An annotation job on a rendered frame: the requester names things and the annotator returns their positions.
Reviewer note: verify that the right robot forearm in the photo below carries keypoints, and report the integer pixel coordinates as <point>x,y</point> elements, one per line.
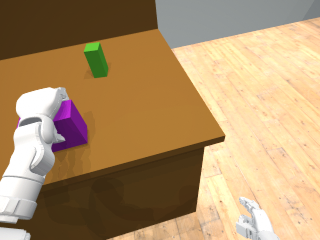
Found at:
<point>266,235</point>

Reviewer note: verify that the robot left hand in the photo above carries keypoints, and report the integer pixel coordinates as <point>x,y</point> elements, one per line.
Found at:
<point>47,102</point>

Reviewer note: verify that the table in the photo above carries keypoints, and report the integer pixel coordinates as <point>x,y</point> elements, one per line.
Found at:
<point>147,125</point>

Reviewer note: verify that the robot left upper arm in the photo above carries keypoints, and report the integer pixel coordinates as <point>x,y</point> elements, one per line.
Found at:
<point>13,234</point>

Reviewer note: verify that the sponge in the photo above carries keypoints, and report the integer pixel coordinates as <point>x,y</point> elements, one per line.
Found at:
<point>69,124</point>

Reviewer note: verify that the robot right hand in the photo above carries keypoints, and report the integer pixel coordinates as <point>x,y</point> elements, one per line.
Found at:
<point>259,221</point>

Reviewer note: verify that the left robot forearm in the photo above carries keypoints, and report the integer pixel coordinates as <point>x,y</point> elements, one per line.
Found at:
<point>29,164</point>

